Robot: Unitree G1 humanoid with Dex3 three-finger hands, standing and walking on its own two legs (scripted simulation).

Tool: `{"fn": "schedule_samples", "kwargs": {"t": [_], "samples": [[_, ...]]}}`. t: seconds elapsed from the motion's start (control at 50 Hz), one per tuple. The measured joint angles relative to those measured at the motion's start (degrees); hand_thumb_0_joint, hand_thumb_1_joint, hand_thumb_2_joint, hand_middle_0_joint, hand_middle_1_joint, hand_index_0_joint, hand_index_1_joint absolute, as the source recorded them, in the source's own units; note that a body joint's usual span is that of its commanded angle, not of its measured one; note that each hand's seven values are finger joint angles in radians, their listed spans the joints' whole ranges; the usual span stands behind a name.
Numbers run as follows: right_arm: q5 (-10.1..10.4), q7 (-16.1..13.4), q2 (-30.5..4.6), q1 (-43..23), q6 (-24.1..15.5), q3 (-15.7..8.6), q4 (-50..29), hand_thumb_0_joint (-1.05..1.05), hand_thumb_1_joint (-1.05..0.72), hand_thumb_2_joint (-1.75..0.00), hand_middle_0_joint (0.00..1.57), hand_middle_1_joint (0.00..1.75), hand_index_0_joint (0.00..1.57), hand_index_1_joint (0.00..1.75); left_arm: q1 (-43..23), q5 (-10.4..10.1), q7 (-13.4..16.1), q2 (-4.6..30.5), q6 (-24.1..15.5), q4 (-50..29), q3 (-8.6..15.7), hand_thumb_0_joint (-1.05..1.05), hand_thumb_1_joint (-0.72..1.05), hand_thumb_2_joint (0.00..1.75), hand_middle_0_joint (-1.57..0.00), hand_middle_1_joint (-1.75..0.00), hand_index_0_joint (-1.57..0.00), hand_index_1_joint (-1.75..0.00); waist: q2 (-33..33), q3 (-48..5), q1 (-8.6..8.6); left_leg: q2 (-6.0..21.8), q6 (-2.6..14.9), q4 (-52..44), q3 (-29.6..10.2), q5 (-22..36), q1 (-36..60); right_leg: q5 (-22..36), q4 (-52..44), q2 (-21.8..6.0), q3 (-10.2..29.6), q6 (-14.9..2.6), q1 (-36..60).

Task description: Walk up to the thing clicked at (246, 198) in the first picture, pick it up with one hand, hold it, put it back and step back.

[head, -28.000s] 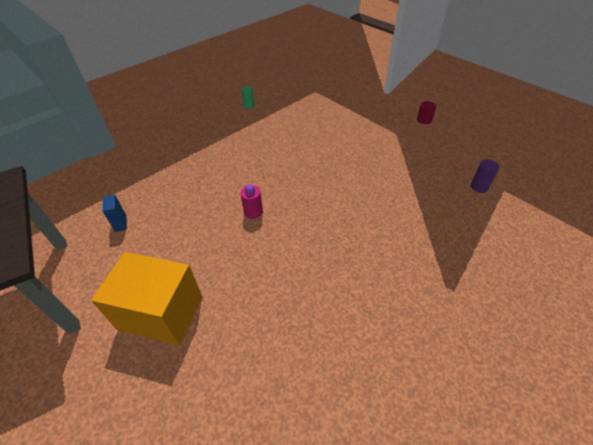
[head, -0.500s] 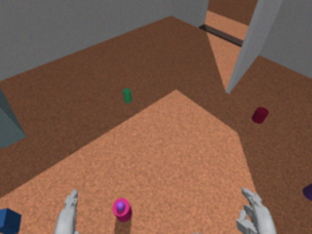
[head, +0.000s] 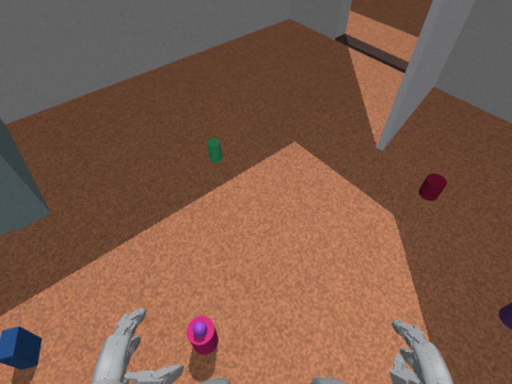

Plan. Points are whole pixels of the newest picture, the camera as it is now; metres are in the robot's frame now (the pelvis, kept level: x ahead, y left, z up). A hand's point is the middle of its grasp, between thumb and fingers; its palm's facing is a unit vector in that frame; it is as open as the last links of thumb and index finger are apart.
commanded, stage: stand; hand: left
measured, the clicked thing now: (202, 334) +0.37 +0.21 -0.64
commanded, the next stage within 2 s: none
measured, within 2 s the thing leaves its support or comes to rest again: neither
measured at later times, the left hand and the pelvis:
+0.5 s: hand out of the picture +0.06 +0.25 -0.11, palm faces +0.00 -0.94 -0.33, open 7.4 cm; pelvis +0.00 +0.01 +0.04, yaw +0 degrees
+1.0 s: hand out of the picture +0.03 +0.25 -0.11, palm faces +0.00 -0.94 -0.35, open 7.3 cm; pelvis -0.01 +0.00 +0.05, yaw +0 degrees
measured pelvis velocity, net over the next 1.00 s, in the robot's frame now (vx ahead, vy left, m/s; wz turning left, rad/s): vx -0.01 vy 0.00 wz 0.01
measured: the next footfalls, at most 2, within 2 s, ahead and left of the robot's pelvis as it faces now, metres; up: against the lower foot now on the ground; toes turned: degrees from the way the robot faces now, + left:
none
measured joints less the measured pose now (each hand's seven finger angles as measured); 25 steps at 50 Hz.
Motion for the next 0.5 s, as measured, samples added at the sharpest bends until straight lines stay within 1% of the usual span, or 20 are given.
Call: {"fn": "schedule_samples", "kwargs": {"t": [0.04, 0.1, 0.16, 0.22, 0.34, 0.5], "samples": [[-0.11, 2.06, -1.03, -1.36, 1.84, -0.48, 3.47, 0.01, -0.9, -0.9, 0.2, 0.3, 0.21, 0.3, -2.82, 0.23, -1.42, 1.24, -1.98, 7.26, 0.4, 0.0, 0.24, 0.71, -0.2, -0.28, -0.2, -0.28, -0.68, 1.16, 0.29, -0.4, 0.07, -1.81, 0.27, 0.88, 1.91, 0.47, -1.03, -0.39, 0.25, 0.03, 1.54], [0.69, 3.9, -2.39, -1.37, 2.8, -1.83, 6.37, 0.01, -0.9, -0.9, 0.2, 0.3, 0.21, 0.3, -4.26, -0.27, -2.54, 2.63, -3.84, 14.85, 1.18, 0.0, 0.46, 0.79, -0.2, -0.29, -0.2, -0.29, -1.09, 2.22, 0.39, -0.65, 0.06, -4.49, 0.53, 2.04, 4.43, 1.39, -3.16, -0.62, 0.49, 0.15, 3.77], [1.02, 4.61, -3.65, -0.77, 3.2, -3.11, 9.04, 0.01, -0.9, -0.9, 0.2, 0.3, 0.21, 0.3, -4.42, -0.69, -2.78, 3.38, -4.87, 21.09, 1.78, 0.0, 0.64, 0.84, -0.21, -0.3, -0.21, -0.3, -0.83, 2.72, 0.26, -0.69, 0.1, -7.12, 0.52, 3.12, 6.8, 2.5, -5.87, -0.63, 0.45, 0.32, 6.19], [1.25, 4.83, -4.52, -0.37, 3.66, -3.81, 11.72, 0.01, -0.9, -0.9, 0.2, 0.3, 0.21, 0.3, -4.35, -0.86, -2.67, 3.77, -5.49, 26.3, 2.07, 0.01, 0.75, 0.87, -0.21, -0.3, -0.21, -0.3, -0.46, 3.15, 0.23, -0.76, 0.15, -9.77, 0.47, 4.24, 9.19, 3.67, -8.64, -0.67, 0.37, 0.47, 8.68], [1.84, 4.92, -4.58, -0.41, 4.35, -3.72, 16.38, 0.01, -0.91, -0.9, 0.2, 0.3, 0.2, 0.3, -4.8, -1.42, -2.33, 3.98, -5.97, 34.22, 1.99, 0.01, 0.86, 0.89, -0.21, -0.3, -0.21, -0.3, -0.14, 3.97, 0.28, -0.97, 0.24, -15.52, 0.38, 7.0, 13.75, 6.39, -14.45, -0.81, 0.22, 0.68, 13.33], [2.51, 5.08, -3.63, -1.75, 4.58, -2.65, 21.38, 0.01, -0.9, -0.9, 0.2, 0.3, 0.2, 0.3, -6.73, -2.03, -2.45, 3.3, -6.18, 41.44, 1.25, 0.01, 0.9, 0.9, -0.21, -0.3, -0.21, -0.3, 0.39, 4.67, 0.48, -1.2, 0.4, -23.17, 0.39, 11.13, 19.0, 10.61, -22.29, -0.94, 0.17, 1.06, 18.7]]}}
